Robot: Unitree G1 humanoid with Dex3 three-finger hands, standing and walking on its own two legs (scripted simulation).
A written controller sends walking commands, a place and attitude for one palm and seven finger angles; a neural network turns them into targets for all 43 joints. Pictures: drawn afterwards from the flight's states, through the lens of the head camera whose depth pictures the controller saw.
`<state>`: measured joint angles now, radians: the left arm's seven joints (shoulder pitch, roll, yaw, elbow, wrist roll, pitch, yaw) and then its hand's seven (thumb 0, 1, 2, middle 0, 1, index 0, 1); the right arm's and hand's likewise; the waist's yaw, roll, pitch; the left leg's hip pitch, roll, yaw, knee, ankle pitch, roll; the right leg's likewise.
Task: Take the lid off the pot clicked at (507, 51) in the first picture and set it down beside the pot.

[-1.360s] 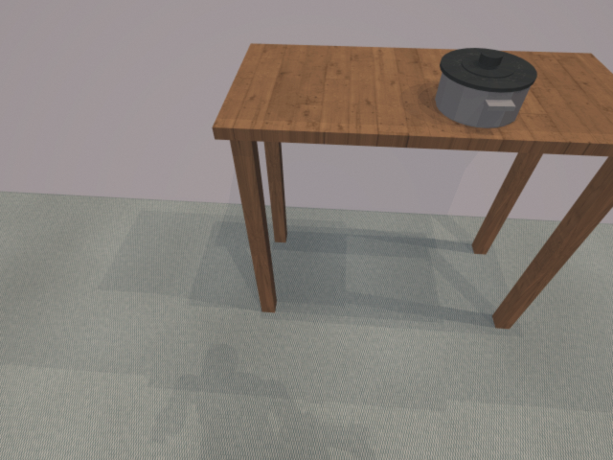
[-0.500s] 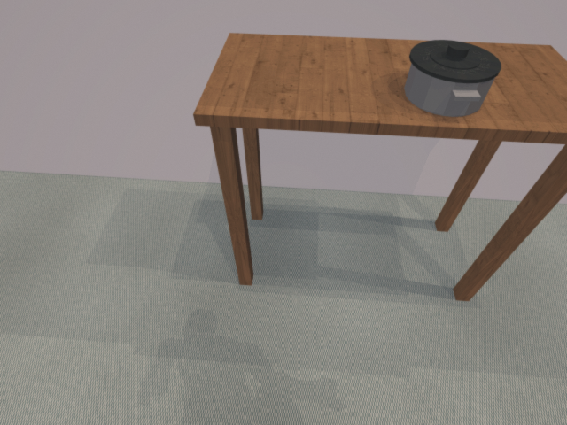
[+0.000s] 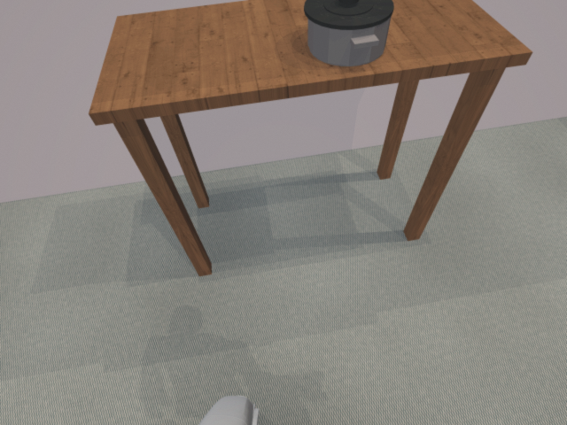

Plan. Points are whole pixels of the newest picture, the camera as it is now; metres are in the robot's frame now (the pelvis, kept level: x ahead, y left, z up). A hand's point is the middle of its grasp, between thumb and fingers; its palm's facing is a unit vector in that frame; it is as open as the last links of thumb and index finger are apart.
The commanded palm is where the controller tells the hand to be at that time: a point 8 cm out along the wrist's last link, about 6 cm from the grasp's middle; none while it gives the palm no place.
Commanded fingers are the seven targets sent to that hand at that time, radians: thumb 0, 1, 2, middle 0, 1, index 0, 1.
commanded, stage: walk to a spot facing it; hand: left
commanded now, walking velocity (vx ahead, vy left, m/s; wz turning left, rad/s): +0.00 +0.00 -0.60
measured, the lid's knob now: out of the picture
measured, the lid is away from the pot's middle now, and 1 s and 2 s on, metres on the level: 0.01 0.01 0.01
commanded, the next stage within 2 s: none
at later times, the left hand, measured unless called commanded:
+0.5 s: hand out of the picture +0.11 +0.28 -0.17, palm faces -0.23 -0.95 -0.22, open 7.4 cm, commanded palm none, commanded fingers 0.00 0.90 0.90 -0.20 -0.30 -0.20 -0.30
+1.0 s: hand (212, 410) +0.15 +0.14 -0.15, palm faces -0.57 -0.77 -0.27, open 7.4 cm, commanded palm none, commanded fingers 0.00 0.90 0.90 -0.20 -0.30 -0.20 -0.30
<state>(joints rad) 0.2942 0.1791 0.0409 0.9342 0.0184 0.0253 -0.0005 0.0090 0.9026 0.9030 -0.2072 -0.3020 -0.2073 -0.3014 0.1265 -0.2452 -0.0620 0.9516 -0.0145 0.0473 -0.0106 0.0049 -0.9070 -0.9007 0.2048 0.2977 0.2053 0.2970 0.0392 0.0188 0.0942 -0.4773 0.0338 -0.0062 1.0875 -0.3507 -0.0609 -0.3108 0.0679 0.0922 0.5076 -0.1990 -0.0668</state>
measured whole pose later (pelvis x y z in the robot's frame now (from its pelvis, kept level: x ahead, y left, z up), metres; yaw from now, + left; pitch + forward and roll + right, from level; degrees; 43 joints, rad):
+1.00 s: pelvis -0.05 +0.05 +0.00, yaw -37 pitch +0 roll +1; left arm 0.17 0.20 0.05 0.88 0.02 0.03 -0.01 0.01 0.90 0.90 -0.20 -0.30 -0.21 -0.30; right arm 0.26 -0.25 -0.07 0.95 -0.02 0.06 -0.01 0.01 -0.91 -0.90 0.20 0.30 0.20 0.30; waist -0.03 0.03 0.07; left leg -0.48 0.11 0.04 1.08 -0.37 -0.07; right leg -0.26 0.04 0.03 0.51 -0.24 -0.05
